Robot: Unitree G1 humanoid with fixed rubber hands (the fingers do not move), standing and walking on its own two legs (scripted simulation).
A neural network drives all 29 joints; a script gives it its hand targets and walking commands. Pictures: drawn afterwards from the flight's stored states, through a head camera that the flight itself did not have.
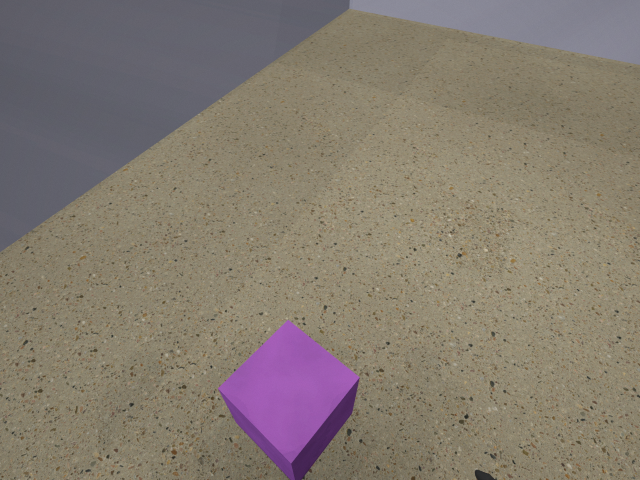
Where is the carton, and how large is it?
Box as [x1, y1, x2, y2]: [218, 320, 359, 479]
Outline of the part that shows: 287,320 218,389 235,421 290,479 301,479 351,413 359,377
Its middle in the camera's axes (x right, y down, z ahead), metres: -0.07 +0.46 +1.06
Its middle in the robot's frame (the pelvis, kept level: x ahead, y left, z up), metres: +0.42 +0.06 -0.62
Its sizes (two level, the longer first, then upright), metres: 0.250 0.248 0.284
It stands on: the floor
